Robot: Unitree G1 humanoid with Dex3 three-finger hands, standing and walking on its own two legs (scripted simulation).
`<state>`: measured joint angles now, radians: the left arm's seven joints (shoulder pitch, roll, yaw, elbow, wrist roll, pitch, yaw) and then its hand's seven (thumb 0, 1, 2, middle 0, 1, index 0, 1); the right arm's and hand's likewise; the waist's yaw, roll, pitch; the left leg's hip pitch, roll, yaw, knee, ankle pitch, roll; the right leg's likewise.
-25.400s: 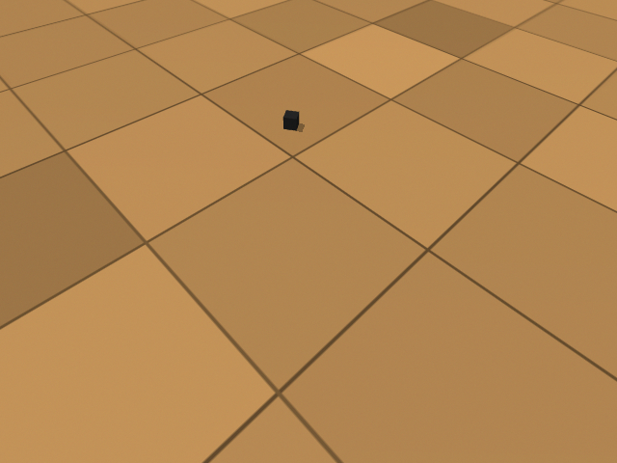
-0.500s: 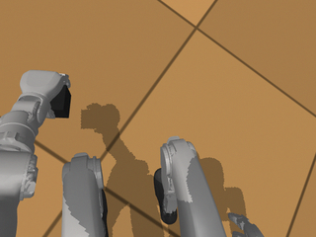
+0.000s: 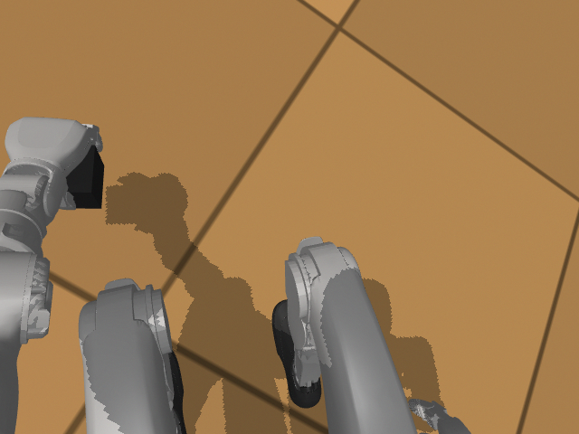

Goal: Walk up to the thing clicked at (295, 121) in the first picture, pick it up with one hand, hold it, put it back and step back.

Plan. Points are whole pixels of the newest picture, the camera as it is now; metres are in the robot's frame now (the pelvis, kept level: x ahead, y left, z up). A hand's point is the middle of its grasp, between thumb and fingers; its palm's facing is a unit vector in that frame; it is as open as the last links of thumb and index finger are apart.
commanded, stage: crouch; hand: left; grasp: from above
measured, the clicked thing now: (70, 177) +0.50 +0.21 -0.21
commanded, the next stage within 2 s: lower in 0.06 s
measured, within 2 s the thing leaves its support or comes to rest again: neither
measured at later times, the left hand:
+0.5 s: hand (75, 180) +0.49 +0.20 -0.21, palm faces -0.48 +0.04 -0.88, open 10.1 cm
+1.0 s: hand (82, 182) +0.50 +0.21 -0.26, palm faces -0.48 +0.01 -0.88, open 10.1 cm
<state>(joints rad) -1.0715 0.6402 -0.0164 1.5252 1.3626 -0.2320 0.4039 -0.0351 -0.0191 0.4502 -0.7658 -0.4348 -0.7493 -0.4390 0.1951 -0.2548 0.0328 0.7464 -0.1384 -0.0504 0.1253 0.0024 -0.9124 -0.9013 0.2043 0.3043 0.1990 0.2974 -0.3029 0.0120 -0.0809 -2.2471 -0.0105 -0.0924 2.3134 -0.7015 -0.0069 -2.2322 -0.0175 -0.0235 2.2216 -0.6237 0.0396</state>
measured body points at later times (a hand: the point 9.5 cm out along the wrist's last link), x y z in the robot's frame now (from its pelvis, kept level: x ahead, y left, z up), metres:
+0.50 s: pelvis +0.00 +0.00 -0.03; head +0.26 +0.06 +0.34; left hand +0.51 +0.20 -0.16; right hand +0.01 -0.28 -0.11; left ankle +0.07 +0.12 -0.32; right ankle +0.11 -0.13 -0.32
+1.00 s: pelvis +0.00 +0.00 -0.05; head +0.27 +0.06 +0.30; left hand +0.52 +0.20 -0.21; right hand -0.01 -0.27 -0.12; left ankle +0.07 +0.12 -0.32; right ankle +0.11 -0.13 -0.32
